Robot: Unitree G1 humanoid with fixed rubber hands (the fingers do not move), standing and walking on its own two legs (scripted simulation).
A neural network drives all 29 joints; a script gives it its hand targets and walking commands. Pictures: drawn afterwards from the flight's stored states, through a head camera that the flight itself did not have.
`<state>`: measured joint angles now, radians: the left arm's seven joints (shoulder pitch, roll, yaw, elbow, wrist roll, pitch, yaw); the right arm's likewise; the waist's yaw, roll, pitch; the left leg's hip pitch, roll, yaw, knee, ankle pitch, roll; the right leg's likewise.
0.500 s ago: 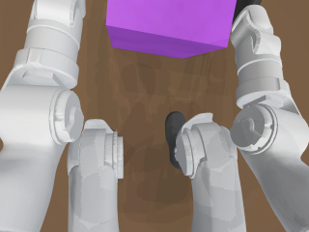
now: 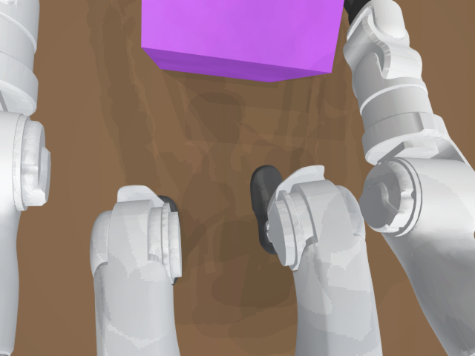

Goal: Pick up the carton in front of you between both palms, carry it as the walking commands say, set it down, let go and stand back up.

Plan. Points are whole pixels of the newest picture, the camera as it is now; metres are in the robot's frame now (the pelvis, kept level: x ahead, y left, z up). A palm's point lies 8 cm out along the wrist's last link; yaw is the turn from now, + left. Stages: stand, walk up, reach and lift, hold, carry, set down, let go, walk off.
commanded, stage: set down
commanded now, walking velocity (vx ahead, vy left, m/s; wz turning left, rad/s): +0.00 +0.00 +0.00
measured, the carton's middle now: out of the picture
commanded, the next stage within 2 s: let go in 0.96 s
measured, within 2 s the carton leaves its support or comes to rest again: neither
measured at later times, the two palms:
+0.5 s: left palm out of the picture +0.61 +0.17 +0.00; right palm out of the picture +0.53 -0.20 +0.00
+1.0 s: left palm out of the picture +0.61 +0.18 +0.15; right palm out of the picture +0.52 -0.21 +0.15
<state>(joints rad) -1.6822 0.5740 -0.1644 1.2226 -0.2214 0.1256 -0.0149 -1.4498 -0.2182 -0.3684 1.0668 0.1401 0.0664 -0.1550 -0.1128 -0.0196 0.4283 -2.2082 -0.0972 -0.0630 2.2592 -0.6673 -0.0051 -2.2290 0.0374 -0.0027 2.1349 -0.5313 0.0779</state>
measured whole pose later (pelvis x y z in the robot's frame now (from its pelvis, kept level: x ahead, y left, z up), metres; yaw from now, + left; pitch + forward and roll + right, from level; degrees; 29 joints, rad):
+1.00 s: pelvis +0.03 +0.00 +0.25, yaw +2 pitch +47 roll -2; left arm -1.39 0.46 0.19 1.05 0.07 0.23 -0.12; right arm -1.08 -0.07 -0.42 0.63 -0.01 0.24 -0.14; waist -0.14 0.02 -0.01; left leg -1.67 -0.06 -0.06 1.26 -0.41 0.00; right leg -1.69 0.02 0.03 1.18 -0.30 0.04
